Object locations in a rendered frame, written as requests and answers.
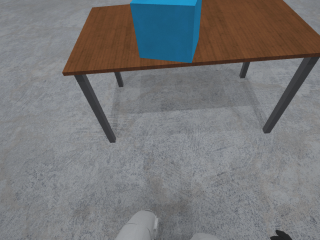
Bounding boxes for right robot hand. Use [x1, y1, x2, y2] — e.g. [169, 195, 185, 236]
[270, 230, 292, 240]

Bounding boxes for carton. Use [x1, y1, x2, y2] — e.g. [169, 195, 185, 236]
[130, 0, 202, 63]

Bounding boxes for left robot thigh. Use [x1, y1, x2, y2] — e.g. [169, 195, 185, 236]
[115, 210, 159, 240]

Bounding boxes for table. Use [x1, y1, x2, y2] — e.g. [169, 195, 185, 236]
[62, 0, 320, 143]

